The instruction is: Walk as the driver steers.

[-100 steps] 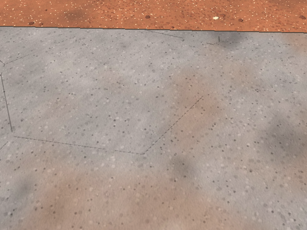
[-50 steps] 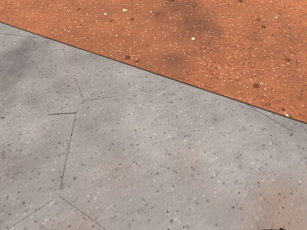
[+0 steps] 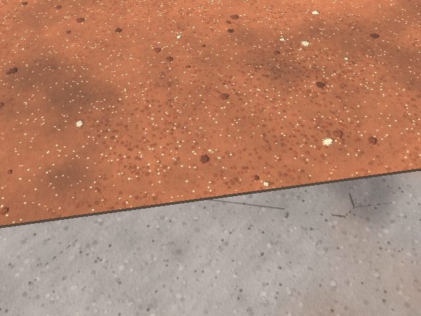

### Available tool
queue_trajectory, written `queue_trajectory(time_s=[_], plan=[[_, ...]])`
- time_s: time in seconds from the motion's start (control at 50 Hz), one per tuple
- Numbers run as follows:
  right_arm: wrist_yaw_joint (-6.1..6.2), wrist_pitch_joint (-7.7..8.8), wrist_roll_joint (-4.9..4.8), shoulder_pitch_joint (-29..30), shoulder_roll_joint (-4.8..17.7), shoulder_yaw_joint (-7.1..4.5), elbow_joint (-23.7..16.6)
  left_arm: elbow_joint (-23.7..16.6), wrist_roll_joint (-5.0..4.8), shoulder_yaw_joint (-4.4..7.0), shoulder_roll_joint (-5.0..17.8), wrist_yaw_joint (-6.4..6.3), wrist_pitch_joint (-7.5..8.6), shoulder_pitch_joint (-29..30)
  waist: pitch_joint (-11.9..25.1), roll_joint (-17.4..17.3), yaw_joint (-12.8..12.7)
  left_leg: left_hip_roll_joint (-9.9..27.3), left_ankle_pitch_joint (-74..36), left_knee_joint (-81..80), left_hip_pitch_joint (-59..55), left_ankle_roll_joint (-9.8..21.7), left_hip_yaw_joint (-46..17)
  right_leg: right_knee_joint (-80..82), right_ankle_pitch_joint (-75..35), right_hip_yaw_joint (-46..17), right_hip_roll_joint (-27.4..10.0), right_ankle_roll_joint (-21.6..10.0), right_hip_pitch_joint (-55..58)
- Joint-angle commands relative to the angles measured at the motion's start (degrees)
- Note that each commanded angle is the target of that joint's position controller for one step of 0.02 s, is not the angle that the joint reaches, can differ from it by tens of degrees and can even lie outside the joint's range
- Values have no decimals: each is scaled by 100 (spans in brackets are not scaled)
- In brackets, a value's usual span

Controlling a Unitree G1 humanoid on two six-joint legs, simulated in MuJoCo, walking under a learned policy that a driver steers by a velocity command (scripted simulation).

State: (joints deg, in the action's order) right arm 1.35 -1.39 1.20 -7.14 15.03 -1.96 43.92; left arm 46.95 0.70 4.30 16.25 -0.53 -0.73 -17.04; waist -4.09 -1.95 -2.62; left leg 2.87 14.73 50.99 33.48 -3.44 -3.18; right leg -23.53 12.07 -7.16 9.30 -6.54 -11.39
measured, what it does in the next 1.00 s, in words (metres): steps on the spot: left foot, then right foot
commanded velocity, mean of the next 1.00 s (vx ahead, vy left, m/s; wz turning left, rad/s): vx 0.02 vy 0.00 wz -0.19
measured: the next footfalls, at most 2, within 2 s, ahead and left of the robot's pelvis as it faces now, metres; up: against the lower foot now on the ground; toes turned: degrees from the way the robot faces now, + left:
left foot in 0.16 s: +0.12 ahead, +0.13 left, +0.00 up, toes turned -9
right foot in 0.52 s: +0.03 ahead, -0.07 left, +0.00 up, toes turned -4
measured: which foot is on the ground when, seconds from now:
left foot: up 0.00-0.14, down 0.16-1.00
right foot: down 0.00-0.16, up 0.18-0.50, down 0.52-1.00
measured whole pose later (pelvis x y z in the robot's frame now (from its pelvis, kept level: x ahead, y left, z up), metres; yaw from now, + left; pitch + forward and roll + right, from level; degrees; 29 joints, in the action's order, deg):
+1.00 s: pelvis +0.03 +0.03 +0.00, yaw -8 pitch -2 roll +0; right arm 1.1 -0.7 0.6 -14.5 13.2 -0.1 61.4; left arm 61.3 0.3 -0.9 12.9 -2.0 0.1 -13.7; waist -1.6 -0.3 1.1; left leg -0.6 8.4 20.9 10.7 0.2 -0.7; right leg -20.7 13.9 -3.4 3.2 -2.1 -4.8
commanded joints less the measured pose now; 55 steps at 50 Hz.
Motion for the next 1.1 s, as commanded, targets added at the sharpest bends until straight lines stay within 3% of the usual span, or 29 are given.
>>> queue_trajectory(time_s=[0.02, 0.1, 0.14, 0.16, 0.18, 0.2, 0.22, 0.24, 0.28, 0.3, 0.38, 0.44, 0.48, 0.5, 0.52, 0.54, 0.56, 0.58, 0.64, 0.66, 0.72, 0.82, 1.1], plan=[[48, 80, -53, 135, 588, -116, -458, -330, 44, 232, 940, -37, -22, -241, 632, 703, -4, -181, 270, -292, -46, 76, -43, -61, -3866, -1469, -1754, -714, 814], [91, 156, -128, -141, 667, -102, -471, -456, 41, 253, 997, -31, -94, 55, 580, 817, 144, -392, 533, -1363, -871, 263, -102, -380, -3783, -1903, -1672, -521, 760], [133, 239, -49, -677, 660, -105, -339, -554, -79, 204, 902, -49, -93, 432, 588, 704, 498, -307, -583, -2953, -2161, 413, -98, -799, -2897, -1795, -1276, -53, 178], [190, 280, 37, -773, 1001, -166, -374, -632, -117, 103, 580, -59, -58, 214, 866, -178, 377, 750, -1496, -3346, -2909, 699, -1056, -1674, -1496, -1235, -840, 272, -270], [161, 208, -12, -480, 1466, -224, -499, -641, -111, 82, 405, -107, -97, -357, 920, -1373, 40, 2062, -4035, -3244, -3317, 1589, -2622, -2547, 2358, -198, 312, 507, -1303], [109, 151, -94, -796, 1178, -187, -413, -462, 91, 148, 792, -139, -156, -455, 1101, -887, 182, 2240, -4417, -3130, -3116, 2092, -2790, -3662, 2812, -46, 24, 567, -1320], [83, 148, -100, -690, 850, -90, -426, -376, 81, 183, 854, -120, -186, -267, 856, -351, 154, 1865, -4091, -3095, -2823, 2003, -2208, -4038, 2386, -201, -81, 594, -1296], [74, 135, -79, -369, 686, -39, -456, -344, 52, 176, 801, -83, -219, -132, 651, -199, 64, 1437, -3534, -3152, -2574, 1740, -1585, -4066, 1991, -218, -205, 666, -1243], [87, 146, -20, -125, 673, -16, -465, -342, 4, 124, 694, 21, -277, -13, 575, -704, 45, 903, -3290, -3223, -2493, 1429, -921, -3872, 1541, -137, -236, 823, -1143], [75, 155, -4, -176, 673, -12, -418, -309, -23, 95, 655, 47, -292, 9, 624, -738, 77, 789, -3383, -3195, -2521, 1396, -743, -3707, 1453, -68, -204, 881, -1055], [27, 181, -13, -431, 732, -10, -198, -234, -42, -58, 424, 41, -347, 291, 735, -742, 244, 816, -2830, -3194, -2719, 1446, -713, -2305, 1556, 180, -390, 923, -638], [-30, 116, 22, -549, 879, -59, -56, -133, -70, -126, 420, 1, -357, 440, 679, -905, 364, 807, -2186, -3219, -2590, 1461, -856, -1254, 1387, 486, -513, 795, -173], [-44, 59, -9, -494, 908, -74, 19, 38, -66, -165, 368, -30, -303, 267, 649, -789, 224, 745, -1946, -3091, -2416, 1345, -871, -252, 693, 635, -553, 669, 283], [-42, 40, -29, -507, 890, -69, 73, 122, -41, -195, 344, -53, -246, 187, 601, -636, 141, 697, -1799, -3012, -2178, 1162, -838, 526, 2, 587, -624, 584, 683], [-42, 62, -36, -609, 797, -46, 99, 133, 33, -190, 497, -86, -171, 276, 633, -374, 203, 657, -1450, -2975, -1824, 900, -866, 736, -340, 110, -949, 479, 1085], [-74, 98, -55, -666, 622, -4, 33, 94, 140, -179, 777, -127, -89, 310, 766, 265, 321, 378, -912, -2573, -1523, 669, -550, 857, -551, -752, -1758, 310, 1310], [-68, 66, -120, -672, 376, 62, 104, 162, 33, -210, 773, -96, -57, 767, 406, 1021, 570, -129, -125, -2933, -2167, 548, -62, 804, -722, -909, -2055, 19, 20], [-48, 45, -65, -610, 503, 47, 250, 125, 23, -297, 472, -62, -4, 1005, 275, 816, 551, -67, -322, -3012, -2591, 486, -97, 872, -212, -786, -1869, 96, -258], [-81, 74, -42, -638, 664, -21, 523, 424, -4, -331, 498, -115, 72, 680, 111, 748, 421, 74, -927, -3076, -2743, 527, -222, 930, 107, -469, -1442, 347, -252], [-89, 97, -40, -705, 603, 2, 610, 536, -29, -327, 512, -127, 84, 573, 141, 728, 421, 120, -988, -3121, -2694, 534, -248, 902, 23, -410, -1400, 356, -126], [-73, 114, -55, -740, 518, 30, 878, 726, -34, -356, 418, -130, 93, 465, 81, 429, 379, 114, -890, -3226, -2565, 495, -255, 861, -9, -366, -1394, 315, -10], [-50, 108, -53, -756, 441, 59, 1221, 986, -36, -377, 391, -144, 111, 395, 63, 252, 360, 130, -857, -3271, -2585, 474, -274, 867, 11, -327, -1369, 280, -44], [19, 100, -63, -912, 278, 135, 1847, 1520, -35, -469, 154, -183, 134, 30, 103, 204, 350, 176, -986, -3186, -2597, 521, -285, 739, -387, -184, -1310, 281, 25]])
Velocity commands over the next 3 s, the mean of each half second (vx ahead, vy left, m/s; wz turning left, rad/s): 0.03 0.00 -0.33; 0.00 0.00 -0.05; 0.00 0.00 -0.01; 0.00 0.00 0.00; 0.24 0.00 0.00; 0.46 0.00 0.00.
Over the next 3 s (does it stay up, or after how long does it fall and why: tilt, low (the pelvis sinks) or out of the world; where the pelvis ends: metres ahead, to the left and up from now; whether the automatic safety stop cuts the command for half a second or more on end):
stays up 0.44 0.00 0.00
